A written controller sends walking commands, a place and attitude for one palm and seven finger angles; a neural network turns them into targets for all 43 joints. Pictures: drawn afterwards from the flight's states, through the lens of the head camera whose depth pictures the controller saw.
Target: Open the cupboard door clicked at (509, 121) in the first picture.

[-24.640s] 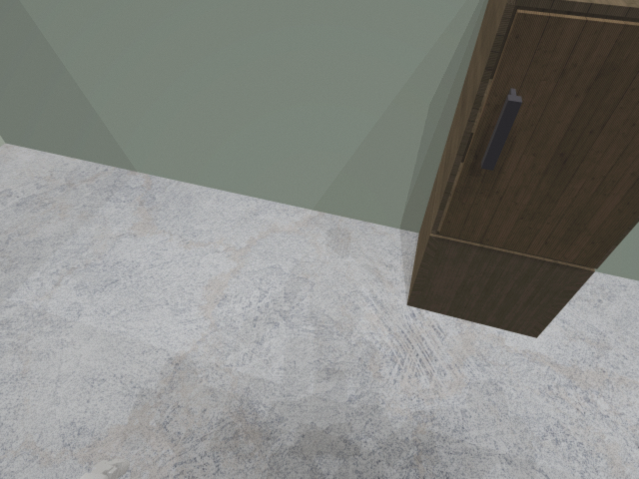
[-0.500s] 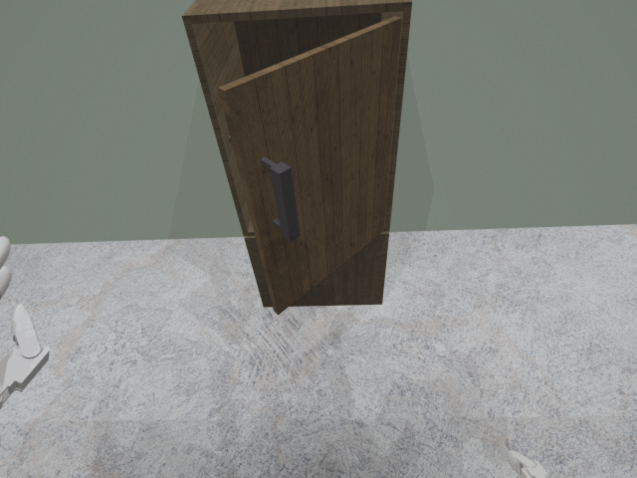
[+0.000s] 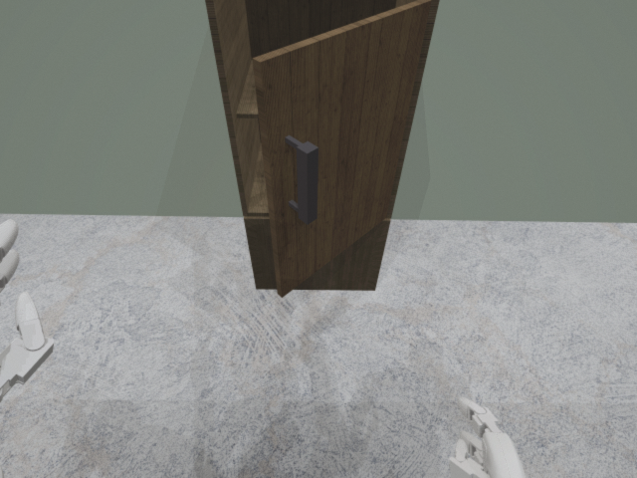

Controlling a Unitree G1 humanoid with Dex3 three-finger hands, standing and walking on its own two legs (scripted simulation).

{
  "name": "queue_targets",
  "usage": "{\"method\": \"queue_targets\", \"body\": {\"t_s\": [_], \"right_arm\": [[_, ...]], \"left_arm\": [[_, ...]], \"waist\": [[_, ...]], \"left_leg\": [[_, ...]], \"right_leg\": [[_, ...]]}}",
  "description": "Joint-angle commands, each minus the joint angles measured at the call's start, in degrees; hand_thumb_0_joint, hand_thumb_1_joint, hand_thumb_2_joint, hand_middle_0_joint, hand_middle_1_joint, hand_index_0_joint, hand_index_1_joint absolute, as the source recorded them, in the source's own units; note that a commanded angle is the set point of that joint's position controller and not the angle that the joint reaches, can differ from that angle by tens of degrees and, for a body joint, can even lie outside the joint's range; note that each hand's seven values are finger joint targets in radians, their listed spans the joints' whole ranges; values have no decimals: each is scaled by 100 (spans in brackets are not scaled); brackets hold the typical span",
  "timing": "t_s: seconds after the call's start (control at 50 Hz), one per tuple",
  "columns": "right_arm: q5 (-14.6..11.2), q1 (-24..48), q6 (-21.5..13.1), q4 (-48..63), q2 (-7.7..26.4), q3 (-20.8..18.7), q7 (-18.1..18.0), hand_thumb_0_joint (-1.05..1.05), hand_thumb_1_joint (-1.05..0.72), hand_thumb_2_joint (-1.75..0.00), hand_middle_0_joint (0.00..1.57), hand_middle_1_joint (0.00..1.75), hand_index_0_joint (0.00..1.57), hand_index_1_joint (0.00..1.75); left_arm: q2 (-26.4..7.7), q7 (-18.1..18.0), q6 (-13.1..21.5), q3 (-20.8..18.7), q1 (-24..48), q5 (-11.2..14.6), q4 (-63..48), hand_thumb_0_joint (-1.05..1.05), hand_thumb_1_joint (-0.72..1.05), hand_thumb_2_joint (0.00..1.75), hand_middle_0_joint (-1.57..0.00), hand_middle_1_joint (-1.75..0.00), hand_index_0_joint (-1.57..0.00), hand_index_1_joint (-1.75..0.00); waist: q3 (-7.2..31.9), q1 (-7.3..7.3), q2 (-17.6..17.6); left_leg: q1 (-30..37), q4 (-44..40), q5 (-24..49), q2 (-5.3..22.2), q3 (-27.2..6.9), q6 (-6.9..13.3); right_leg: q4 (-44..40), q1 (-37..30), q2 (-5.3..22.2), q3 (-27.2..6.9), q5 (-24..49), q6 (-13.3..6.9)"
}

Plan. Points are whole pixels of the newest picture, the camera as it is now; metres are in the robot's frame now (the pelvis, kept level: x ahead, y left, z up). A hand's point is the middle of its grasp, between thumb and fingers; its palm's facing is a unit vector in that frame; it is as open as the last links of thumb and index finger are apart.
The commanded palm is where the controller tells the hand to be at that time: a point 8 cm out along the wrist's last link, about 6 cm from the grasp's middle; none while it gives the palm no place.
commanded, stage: stop stepping back and stand still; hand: left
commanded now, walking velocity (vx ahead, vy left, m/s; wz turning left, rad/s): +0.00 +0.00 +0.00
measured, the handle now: (299, 180) +0.60 +0.08 +0.02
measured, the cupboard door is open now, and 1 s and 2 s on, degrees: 44 44 44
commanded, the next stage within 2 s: let the arm hang, fingers relaxed in 0.30 s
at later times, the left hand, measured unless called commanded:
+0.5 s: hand (94, 404) +0.19 +0.27 +0.03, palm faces +0.22 -0.84 -0.49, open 7.4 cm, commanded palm none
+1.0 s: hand out of the picture -0.05 +0.17 -0.17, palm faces +0.06 -0.97 -0.24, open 7.3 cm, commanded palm none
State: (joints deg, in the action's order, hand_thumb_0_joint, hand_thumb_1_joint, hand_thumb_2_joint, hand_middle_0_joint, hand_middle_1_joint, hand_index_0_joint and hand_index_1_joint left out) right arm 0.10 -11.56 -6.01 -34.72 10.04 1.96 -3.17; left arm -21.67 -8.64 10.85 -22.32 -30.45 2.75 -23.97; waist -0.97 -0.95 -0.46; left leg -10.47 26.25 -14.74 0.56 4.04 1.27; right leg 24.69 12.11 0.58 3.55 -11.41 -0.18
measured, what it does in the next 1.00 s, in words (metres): stands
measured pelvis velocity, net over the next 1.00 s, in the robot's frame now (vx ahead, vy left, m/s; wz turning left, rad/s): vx -0.03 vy -0.02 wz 0.03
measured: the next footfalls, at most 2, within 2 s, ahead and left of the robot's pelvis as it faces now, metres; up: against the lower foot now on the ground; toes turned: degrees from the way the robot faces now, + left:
none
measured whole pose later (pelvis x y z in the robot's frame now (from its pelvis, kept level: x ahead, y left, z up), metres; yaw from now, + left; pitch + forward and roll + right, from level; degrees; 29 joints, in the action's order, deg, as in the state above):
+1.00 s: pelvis -0.03 -0.02 +0.00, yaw +2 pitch -1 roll +0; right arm 1.7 -19.6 2.1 -63.2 8.7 0.1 -0.8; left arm -10.2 -1.5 -0.8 -0.8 -17.7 -0.3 63.2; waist -2.8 0.6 -1.9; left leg -13.1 26.6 -12.2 0.7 1.9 0.4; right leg 24.9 13.9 0.5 5.7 -9.8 -1.8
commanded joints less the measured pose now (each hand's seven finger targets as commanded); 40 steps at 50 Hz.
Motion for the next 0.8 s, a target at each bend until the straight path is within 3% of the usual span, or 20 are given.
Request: {"method": "queue_targets", "body": {"t_s": [0.0,0.04,0.14,0.22,0.36,0.38,0.4,0.42,0.46,0.48,0.52,0.54,0.58,0.64,0.68,0.72,0.78], "right_arm": [[-17,441,-347,884,860,-330,-117,0,-90,-90,20,30,20,30],[5,465,-387,875,856,-330,-138,0,-90,-90,20,30,20,30],[5,403,-430,823,862,-366,-125,0,-90,-90,20,30,20,30],[-21,351,-386,783,875,-388,-117,0,-90,-90,20,30,20,30],[-18,403,-379,771,907,-429,-150,0,-90,-90,20,30,20,30],[-41,675,-583,-687,1907,-643,415,0,-90,-90,20,30,20,30],[-7,162,-159,-758,1614,-644,408,0,-90,-90,20,30,20,30],[15,44,-32,-640,1551,-612,382,0,-90,-90,20,30,20,30],[89,101,94,-689,1498,-532,350,0,-90,-90,20,30,20,30],[118,175,147,-716,1515,-493,344,0,-90,-90,20,30,20,30],[137,193,254,-858,1504,-472,338,0,-90,-90,20,30,20,30],[130,122,329,-913,1403,-446,339,0,-90,-90,20,30,20,30],[144,-48,478,-1181,1035,-338,333,0,-90,-90,20,30,20,30],[143,-90,586,-1488,900,-265,317,0,-90,-90,20,30,20,30],[144,-86,603,-1726,774,-228,288,0,-90,-90,20,30,20,30],[175,-164,632,-1864,678,-252,253,0,-90,-90,20,30,20,30],[147,-469,683,-2123,600,-268,232,0,-90,-90,20,30,20,30]], "left_arm": [[-1052,-96,339,-619,566,-59,-1556,0,90,90,-20,-30,-20,-30],[-1197,-129,351,-723,617,-80,-1753,0,90,90,-20,-30,-20,-30],[-1123,-162,369,-771,268,-83,-1573,0,90,90,-20,-30,-20,-30],[-962,-144,370,-705,21,-52,-1192,0,90,90,-20,-30,-20,-30],[-1016,-123,417,-682,120,-66,-1195,0,90,90,-20,-30,-20,-30],[-155,667,-403,1675,554,-510,3259,0,90,90,-20,-30,-20,-30],[-12,801,-875,1512,576,-445,3476,0,90,90,-20,-30,-20,-30],[60,825,-1018,1544,622,-427,3381,0,90,90,-20,-30,-20,-30],[93,843,-995,1637,907,-476,3843,0,90,90,-20,-30,-20,-30],[25,848,-991,1675,1015,-494,4152,0,90,90,-20,-30,-20,-30],[-98,852,-992,1717,1249,-521,4833,0,90,90,-20,-30,-20,-30],[-127,830,-1016,1758,1388,-515,5166,0,90,90,-20,-30,-20,-30],[5,793,-1078,1913,1558,-464,5824,0,90,90,-20,-30,-20,-30],[49,755,-1094,2022,1664,-416,6574,0,90,90,-20,-30,-20,-30],[162,743,-1075,2055,1523,-379,7055,0,90,90,-20,-30,-20,-30],[334,723,-1075,1973,1342,-377,7391,0,90,90,-20,-30,-20,-30],[318,727,-1056,2014,1335,-354,7801,0,90,90,-20,-30,-20,-30]], "waist": [[394,56,-493],[443,37,-661],[468,32,-614],[402,55,-289],[357,64,-295],[-307,326,-266],[226,257,-358],[177,269,-519],[412,188,-82],[428,146,325],[610,100,1167],[574,135,1391],[554,214,1280],[347,212,187],[192,149,-591],[99,84,-1145],[-30,96,-707]], "left_leg": [[-792,-984,321,462,-586,-34],[-804,-985,222,422,-566,-45],[-830,-1030,112,377,-592,-97],[-871,-996,108,372,-582,-98],[-858,-990,85,333,-558,-91],[-1169,-82,1185,470,-801,-7],[-597,-146,1655,577,-631,-43],[-639,-227,1512,688,-704,42],[-973,-360,1309,816,-1017,282],[-989,-363,1199,790,-1041,311],[-801,-127,979,591,-911,256],[-649,15,867,446,-812,201],[-307,214,531,186,-534,93],[-123,17,500,229,-568,41],[-393,-278,303,327,-659,36],[-748,-499,-201,366,-738,38],[-809,-516,-425,344,-713,26]], "right_leg": [[-134,-879,59,-328,636,115],[-180,-924,73,-337,582,104],[-282,-962,65,-308,493,88],[-379,-902,77,-335,512,94],[-490,-817,92,-367,446,100],[346,243,511,-105,860,-90],[206,423,494,-443,589,-156],[344,498,392,-313,124,-132],[698,223,255,-307,-214,-175],[662,80,266,-344,-139,-190],[311,-70,488,-527,226,-240],[161,60,647,-686,288,-325],[-176,301,912,-903,128,-414],[-357,493,790,-864,-467,-361],[-365,251,677,-811,-545,-304],[-421,-40,596,-693,-597,-307],[-654,-94,637,-731,-826,-324]]}}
